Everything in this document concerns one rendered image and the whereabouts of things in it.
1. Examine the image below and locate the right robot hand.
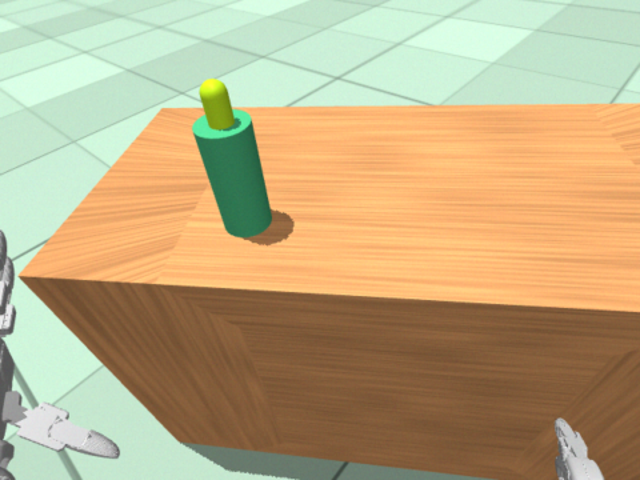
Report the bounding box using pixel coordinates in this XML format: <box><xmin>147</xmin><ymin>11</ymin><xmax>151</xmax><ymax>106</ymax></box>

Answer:
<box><xmin>554</xmin><ymin>418</ymin><xmax>605</xmax><ymax>480</ymax></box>

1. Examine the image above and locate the left robot hand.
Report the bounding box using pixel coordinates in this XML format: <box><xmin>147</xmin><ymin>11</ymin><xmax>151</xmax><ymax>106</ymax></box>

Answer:
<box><xmin>0</xmin><ymin>229</ymin><xmax>120</xmax><ymax>459</ymax></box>

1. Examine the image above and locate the left robot arm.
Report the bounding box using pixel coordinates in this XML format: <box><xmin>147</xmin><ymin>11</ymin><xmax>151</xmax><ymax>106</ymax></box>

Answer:
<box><xmin>0</xmin><ymin>440</ymin><xmax>16</xmax><ymax>480</ymax></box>

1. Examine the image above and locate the bottle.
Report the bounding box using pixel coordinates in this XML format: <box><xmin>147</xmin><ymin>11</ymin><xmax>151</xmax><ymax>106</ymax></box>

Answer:
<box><xmin>192</xmin><ymin>79</ymin><xmax>272</xmax><ymax>238</ymax></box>

